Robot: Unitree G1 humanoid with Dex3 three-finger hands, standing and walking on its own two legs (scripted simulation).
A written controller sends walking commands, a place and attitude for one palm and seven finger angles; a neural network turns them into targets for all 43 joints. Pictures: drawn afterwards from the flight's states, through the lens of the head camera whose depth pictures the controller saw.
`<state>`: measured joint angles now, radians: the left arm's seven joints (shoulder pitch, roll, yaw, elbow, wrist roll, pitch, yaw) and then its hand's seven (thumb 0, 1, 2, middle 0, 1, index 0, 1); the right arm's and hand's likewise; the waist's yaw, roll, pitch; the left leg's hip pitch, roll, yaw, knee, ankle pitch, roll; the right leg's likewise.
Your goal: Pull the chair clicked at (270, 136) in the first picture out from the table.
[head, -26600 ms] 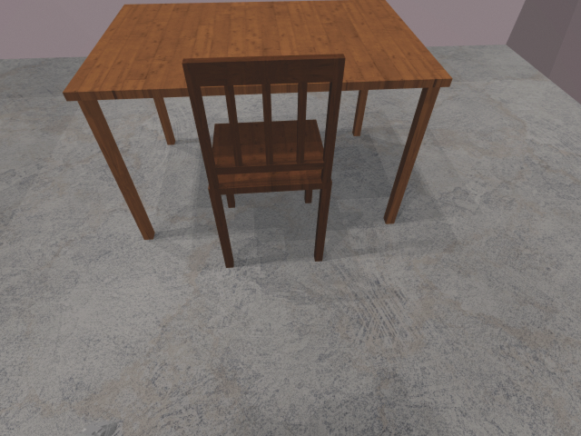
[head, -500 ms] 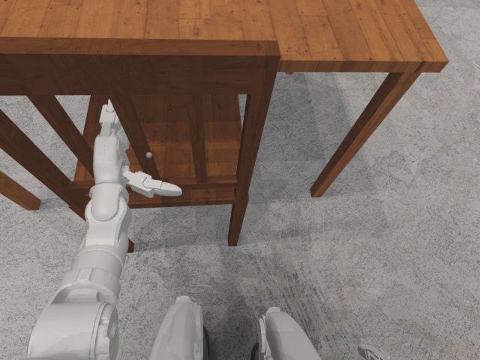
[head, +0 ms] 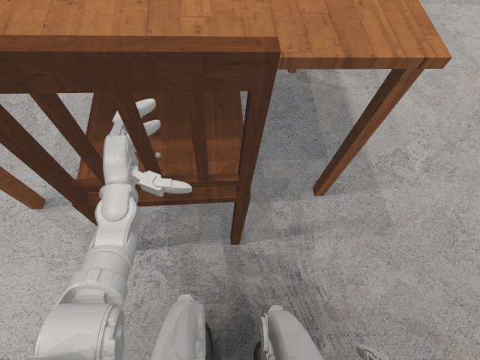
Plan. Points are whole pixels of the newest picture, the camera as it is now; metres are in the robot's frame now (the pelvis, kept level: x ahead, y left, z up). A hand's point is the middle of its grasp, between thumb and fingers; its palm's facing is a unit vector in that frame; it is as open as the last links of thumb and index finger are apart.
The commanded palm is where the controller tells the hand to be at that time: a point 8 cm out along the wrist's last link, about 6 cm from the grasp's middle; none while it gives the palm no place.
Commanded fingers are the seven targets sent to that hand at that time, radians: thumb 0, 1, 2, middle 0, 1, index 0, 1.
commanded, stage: hook a spindle and tug to test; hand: left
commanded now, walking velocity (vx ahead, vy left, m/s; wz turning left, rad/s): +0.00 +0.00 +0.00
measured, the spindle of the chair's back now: (142, 143) +0.47 +0.16 +0.02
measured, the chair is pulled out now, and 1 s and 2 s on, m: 0.00 0.02 0.16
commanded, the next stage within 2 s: step backward, pulling the chair out in 1.08 s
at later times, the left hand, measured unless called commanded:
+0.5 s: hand (157, 153) +0.45 +0.13 +0.02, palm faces +0.07 -1.00 -0.02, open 5.1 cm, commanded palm +0.41 +0.16 +0.03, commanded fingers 0.00 0.90 0.90 -0.50 -1.45 -0.50 -1.45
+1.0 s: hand (158, 166) +0.42 +0.13 +0.02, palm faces +0.04 -1.00 -0.01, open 5.0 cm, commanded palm +0.38 +0.17 +0.03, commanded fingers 0.00 0.90 0.90 -0.50 -1.45 -0.50 -1.45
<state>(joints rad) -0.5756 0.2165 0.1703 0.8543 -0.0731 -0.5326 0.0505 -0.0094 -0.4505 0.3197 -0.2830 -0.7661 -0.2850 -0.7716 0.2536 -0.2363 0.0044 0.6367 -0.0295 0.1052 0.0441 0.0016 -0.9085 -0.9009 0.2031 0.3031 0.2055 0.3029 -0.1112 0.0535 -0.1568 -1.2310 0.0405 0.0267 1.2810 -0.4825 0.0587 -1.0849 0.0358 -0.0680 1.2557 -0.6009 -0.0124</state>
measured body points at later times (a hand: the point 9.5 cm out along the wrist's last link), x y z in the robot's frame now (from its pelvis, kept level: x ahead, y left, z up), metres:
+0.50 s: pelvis +0.00 +0.00 +0.00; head +0.13 +0.01 +0.43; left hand +0.44 +0.18 +0.03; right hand +0.08 -0.26 -0.12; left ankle +0.06 +0.08 -0.62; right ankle +0.00 -0.12 -0.62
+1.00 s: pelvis +0.02 +0.00 +0.01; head +0.15 +0.01 +0.45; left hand +0.41 +0.18 +0.03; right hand +0.12 -0.25 -0.11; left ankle +0.06 +0.08 -0.62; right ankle +0.00 -0.12 -0.62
